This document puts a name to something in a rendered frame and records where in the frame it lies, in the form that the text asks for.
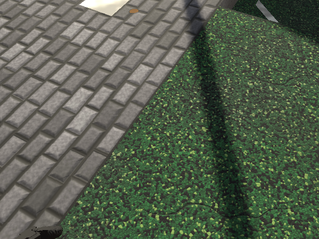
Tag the robot left hand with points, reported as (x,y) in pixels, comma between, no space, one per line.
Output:
(45,232)

